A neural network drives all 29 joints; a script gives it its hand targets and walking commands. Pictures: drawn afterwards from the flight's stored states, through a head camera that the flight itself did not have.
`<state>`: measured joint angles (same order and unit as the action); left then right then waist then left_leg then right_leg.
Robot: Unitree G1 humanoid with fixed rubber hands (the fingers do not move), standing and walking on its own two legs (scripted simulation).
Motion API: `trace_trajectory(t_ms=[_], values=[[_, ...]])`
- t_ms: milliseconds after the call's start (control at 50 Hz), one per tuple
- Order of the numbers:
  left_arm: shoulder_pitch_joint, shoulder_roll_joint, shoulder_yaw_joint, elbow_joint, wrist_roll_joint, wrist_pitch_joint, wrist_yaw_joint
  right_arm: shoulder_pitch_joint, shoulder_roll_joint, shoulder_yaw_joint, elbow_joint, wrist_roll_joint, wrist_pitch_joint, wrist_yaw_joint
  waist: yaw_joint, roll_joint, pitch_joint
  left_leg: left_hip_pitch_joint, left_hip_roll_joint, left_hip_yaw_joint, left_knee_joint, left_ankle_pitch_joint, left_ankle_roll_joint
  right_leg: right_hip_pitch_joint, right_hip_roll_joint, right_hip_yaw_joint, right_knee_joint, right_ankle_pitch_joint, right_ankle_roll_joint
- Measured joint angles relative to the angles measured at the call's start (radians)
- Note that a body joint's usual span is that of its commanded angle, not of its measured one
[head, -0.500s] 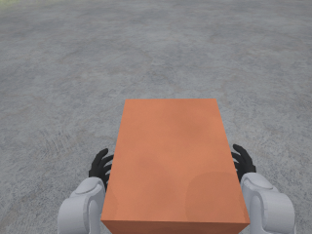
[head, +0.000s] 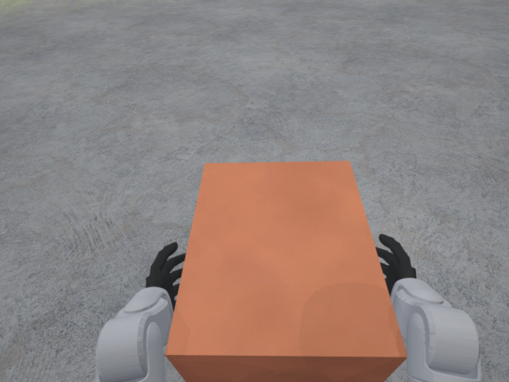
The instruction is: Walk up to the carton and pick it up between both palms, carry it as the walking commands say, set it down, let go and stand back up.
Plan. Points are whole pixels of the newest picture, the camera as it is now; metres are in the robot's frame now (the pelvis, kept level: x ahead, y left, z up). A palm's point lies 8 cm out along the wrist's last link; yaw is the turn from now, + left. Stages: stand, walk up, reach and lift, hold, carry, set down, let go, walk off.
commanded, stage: carry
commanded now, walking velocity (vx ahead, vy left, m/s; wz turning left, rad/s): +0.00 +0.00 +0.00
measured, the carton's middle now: (278, 287) +0.30 +0.00 +0.01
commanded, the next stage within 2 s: none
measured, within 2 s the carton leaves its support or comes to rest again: neither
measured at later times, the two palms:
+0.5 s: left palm (175, 286) +0.26 +0.15 +0.08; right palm (409, 282) +0.26 -0.18 +0.09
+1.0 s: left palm (178, 281) +0.26 +0.15 +0.08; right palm (409, 278) +0.27 -0.18 +0.09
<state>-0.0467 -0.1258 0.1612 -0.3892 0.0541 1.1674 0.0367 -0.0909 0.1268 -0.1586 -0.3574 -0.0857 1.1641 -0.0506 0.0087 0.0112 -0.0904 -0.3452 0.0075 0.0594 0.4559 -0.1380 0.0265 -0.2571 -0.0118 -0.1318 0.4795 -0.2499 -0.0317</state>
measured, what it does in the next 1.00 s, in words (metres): stands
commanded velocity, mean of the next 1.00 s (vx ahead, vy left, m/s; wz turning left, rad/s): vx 0.00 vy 0.00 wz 0.00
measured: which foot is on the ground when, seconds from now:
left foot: down 0.00-1.00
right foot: down 0.00-1.00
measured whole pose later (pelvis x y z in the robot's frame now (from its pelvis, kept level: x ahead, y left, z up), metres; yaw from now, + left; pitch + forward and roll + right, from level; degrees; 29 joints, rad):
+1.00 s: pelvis +0.02 -0.01 +0.00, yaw -1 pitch +2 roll +0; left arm -0.06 -0.13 0.16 -0.39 0.05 1.18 0.04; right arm -0.09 0.13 -0.16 -0.37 -0.09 1.18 -0.05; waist 0.01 0.01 -0.10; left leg -0.34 0.03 0.06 0.48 -0.18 0.01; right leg -0.24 0.01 -0.13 0.48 -0.28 -0.05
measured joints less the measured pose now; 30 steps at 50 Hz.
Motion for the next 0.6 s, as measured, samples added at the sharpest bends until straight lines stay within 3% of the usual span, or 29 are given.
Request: trace_trajectory(t_ms=[600], values=[[-0.008, 0.0, -0.002, 0.005, -0.001, 0.006, 0.002, -0.004, 0.0, -0.005, -0.008, -0.001, 0.01, -0.001, -0.007, 0.002, -0.01, 0.003, 0.018, -0.001, 0.016, -0.027, -0.019, 0.008, 0.019, 0.002, 0.001, -0.02, -0.018]])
